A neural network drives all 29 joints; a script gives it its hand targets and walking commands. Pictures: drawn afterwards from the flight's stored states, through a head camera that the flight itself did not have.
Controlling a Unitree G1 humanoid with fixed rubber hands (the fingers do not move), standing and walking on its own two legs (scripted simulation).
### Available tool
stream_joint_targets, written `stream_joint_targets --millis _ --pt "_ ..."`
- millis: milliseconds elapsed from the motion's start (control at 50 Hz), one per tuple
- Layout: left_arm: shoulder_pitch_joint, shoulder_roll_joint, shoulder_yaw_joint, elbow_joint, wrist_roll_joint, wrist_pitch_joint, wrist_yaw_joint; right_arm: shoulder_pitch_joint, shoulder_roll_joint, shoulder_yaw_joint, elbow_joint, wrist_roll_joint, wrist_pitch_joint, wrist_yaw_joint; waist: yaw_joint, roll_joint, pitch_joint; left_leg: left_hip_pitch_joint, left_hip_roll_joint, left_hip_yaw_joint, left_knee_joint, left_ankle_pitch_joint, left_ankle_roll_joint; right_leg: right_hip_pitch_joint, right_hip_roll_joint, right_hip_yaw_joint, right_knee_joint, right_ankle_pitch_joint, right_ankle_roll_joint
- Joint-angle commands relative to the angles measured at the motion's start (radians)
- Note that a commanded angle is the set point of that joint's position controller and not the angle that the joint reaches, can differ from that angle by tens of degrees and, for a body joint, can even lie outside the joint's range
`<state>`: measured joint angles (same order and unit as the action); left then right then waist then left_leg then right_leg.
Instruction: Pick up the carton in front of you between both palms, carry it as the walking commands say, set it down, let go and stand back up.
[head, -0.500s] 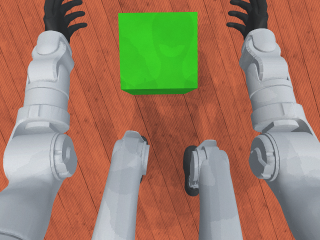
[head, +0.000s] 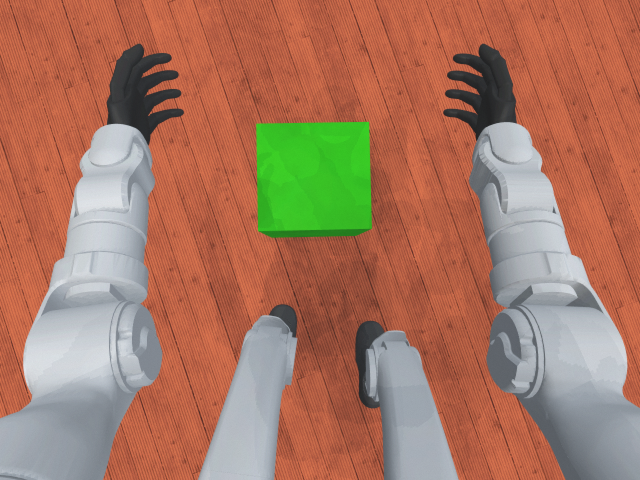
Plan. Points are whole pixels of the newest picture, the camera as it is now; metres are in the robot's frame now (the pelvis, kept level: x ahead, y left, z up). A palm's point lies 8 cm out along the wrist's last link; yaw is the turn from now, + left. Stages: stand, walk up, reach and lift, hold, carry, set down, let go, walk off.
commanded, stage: let go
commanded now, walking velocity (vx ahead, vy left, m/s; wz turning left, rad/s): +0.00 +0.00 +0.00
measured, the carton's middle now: (313, 188) +0.49 +0.06 -0.51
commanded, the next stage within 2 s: stand in 1.26 s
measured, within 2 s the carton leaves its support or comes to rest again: neither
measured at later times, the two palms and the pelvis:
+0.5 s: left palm (54, 242) +0.34 +0.26 +0.01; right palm (595, 250) +0.37 -0.19 +0.01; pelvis +0.07 +0.01 +0.11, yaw +2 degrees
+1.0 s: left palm (45, 388) +0.25 +0.21 +0.08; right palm out of the picture +0.26 -0.25 +0.08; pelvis +0.09 -0.03 +0.15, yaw +2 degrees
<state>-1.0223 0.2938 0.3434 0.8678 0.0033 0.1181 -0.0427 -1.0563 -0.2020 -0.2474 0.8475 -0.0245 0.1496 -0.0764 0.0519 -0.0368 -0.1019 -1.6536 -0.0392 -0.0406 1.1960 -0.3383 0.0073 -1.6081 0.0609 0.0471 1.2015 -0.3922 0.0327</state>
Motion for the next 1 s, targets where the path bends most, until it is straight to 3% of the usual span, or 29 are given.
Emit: stream_joint_targets --millis 0,80,200,400,480,600,720,860,980 --pt "-0.094 0.118 0.011 -0.098 0.035 -0.024 -0.013 -0.091 -0.06 -0.011 -0.108 -0.037 -0.019 -0.003 0.028 0.026 -0.953 0.751 -0.011 0.068 -0.141 0.397 -0.039 0.476 0.025 -0.076 -0.159 0.264 0.029" --pt "0.077 0.121 -0.023 -0.182 0.077 -0.025 -0.036 0.1 -0.034 -0.002 -0.203 -0.082 -0.016 -0.014 0.022 0.051 -0.951 0.902 -0.01 0.063 -0.217 0.435 -0.032 0.579 0.024 -0.073 -0.238 0.299 0.028" --pt "0.306 0.09 -0.078 -0.311 0.061 -0.047 -0.047 0.314 -0.025 0.052 -0.347 -0.059 -0.052 0.01 0.022 0.077 -0.825 1.139 0.004 0.015 -0.314 0.506 -0.026 0.602 0.023 -0.079 -0.343 0.269 0.014" --pt "0.73 0.008 -0.175 -0.347 -0.012 -0.12 -0.04 0.741 -0.023 0.087 -0.341 -0.034 -0.138 0.054 -0.013 0.082 -0.606 1.39 0.029 -0.046 -0.44 0.749 -0.024 0.742 0.015 -0.052 -0.5 0.352 -0.001" --pt "0.884 0.002 -0.198 -0.374 -0.017 -0.145 -0.027 0.896 -0.029 0.112 -0.351 -0.021 -0.163 0.066 -0.021 0.083 -0.509 1.448 0.034 -0.052 -0.508 0.761 -0.027 0.86 0.007 -0.039 -0.577 0.366 -0.006" --pt "1.086 0.004 -0.23 -0.437 -0.018 -0.167 -0.024 1.08 -0.044 0.142 -0.415 -0.007 -0.189 0.085 -0.026 0.052 -0.317 1.432 0.008 -0.008 -0.66 0.56 -0.043 1.187 -0.016 -0.021 -0.698 0.433 -0.005" --pt "1.187 0.01 -0.254 -0.499 -0.02 -0.155 -0.025 1.198 -0.063 0.167 -0.482 0.011 -0.179 0.107 -0.035 0.001 -0.106 1.494 -0.007 0.024 -0.785 0.368 -0.029 1.383 -0.03 -0.01 -0.804 0.394 -0.003" --pt "1.2 0.033 -0.269 -0.521 -0.008 -0.077 -0.038 1.246 -0.078 0.186 -0.506 0.026 -0.105 0.127 -0.047 -0.015 0.097 1.598 -0.018 0.051 -0.819 0.239 -0.026 1.398 -0.049 -0.011 -0.872 0.274 -0.003" --pt "1.205 0.029 -0.268 -0.518 0.008 -0.011 -0.04 1.239 -0.078 0.195 -0.512 0.023 -0.046 0.13 -0.042 0.007 0.168 1.642 -0.021 0.052 -0.801 0.251 -0.025 1.401 -0.057 -0.007 -0.873 0.284 -0.008"
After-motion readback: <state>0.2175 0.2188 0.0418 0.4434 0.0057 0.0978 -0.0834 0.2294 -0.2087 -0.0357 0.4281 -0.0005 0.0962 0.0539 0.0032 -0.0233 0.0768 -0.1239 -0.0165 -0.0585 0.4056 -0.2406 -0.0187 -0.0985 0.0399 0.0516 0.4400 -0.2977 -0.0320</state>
